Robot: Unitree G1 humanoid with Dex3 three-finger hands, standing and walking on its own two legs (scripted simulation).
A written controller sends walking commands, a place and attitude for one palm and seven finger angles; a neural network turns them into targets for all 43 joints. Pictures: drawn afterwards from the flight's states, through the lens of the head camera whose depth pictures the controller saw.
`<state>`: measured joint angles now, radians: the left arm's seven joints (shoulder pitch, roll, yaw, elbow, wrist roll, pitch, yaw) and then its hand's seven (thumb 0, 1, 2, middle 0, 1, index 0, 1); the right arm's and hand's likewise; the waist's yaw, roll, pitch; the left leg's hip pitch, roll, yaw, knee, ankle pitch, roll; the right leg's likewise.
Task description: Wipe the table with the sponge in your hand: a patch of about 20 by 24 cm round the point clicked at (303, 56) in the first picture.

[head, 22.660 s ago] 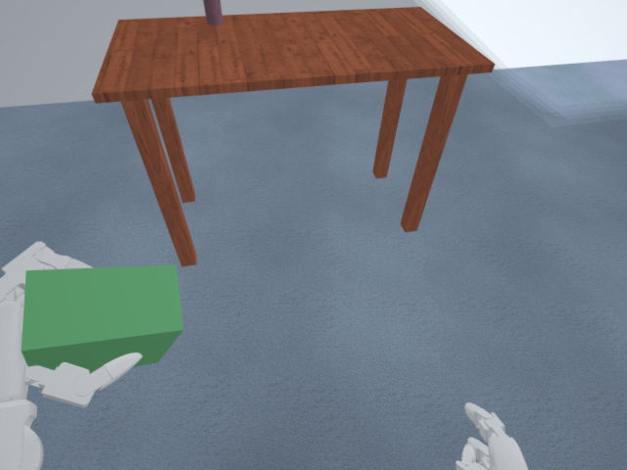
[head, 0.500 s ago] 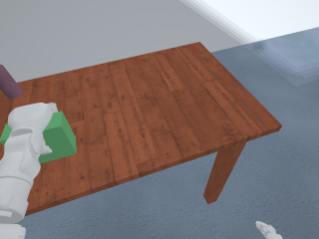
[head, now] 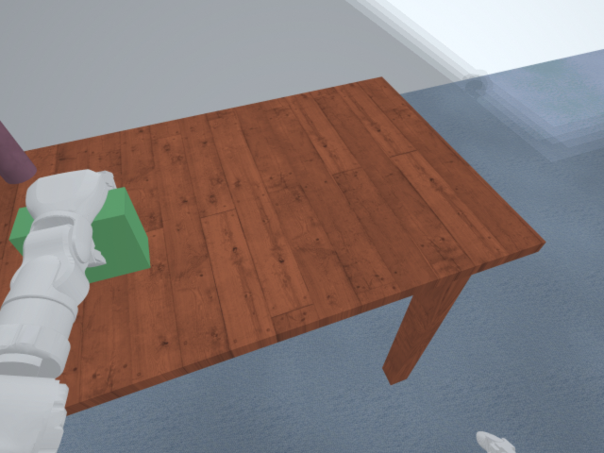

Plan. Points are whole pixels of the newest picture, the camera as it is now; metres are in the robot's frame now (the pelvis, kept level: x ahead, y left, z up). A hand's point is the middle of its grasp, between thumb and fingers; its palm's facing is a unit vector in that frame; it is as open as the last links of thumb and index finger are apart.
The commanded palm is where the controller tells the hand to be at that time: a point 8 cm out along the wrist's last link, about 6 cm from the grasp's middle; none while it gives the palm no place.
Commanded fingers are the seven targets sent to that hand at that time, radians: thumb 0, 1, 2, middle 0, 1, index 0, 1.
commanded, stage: wipe forward along the first lane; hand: left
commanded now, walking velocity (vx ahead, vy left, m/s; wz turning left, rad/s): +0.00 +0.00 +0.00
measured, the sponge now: (94, 248) +0.37 +0.34 +0.05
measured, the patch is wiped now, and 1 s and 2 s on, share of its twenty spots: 0.45 0.55 0.80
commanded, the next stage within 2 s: slide across to the middle lane in 0.10 s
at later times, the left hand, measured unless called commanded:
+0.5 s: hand (113, 204) +0.42 +0.32 +0.09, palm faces -0.05 -0.01 -1.00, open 10.2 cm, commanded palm +0.40 +0.30 +0.14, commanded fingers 0.00 0.10 1.30 -1.20 -1.60 -1.20 -1.60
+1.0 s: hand (147, 195) +0.44 +0.27 +0.09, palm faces -0.07 -0.02 -1.00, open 10.2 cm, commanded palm +0.41 +0.26 +0.14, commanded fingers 0.00 0.10 1.30 -1.20 -1.60 -1.20 -1.60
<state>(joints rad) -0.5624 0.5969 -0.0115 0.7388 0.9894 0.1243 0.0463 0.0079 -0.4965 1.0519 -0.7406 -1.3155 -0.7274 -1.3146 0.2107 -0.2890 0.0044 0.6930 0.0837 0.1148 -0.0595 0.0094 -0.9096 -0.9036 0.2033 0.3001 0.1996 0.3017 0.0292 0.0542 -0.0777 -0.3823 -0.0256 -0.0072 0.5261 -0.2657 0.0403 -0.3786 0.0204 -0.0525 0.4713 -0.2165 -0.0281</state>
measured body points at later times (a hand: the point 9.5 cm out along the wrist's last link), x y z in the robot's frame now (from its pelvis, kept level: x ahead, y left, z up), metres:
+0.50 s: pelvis +0.02 +0.01 +0.00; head +0.05 -0.01 +0.45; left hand +0.41 +0.31 +0.15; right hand +0.12 -0.26 -0.13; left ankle +0.00 +0.09 -0.74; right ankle +0.01 -0.11 -0.74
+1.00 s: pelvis +0.04 +0.00 +0.01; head +0.07 -0.02 +0.45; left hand +0.44 +0.27 +0.15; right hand +0.19 -0.26 -0.12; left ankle +0.00 +0.09 -0.74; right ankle +0.01 -0.11 -0.74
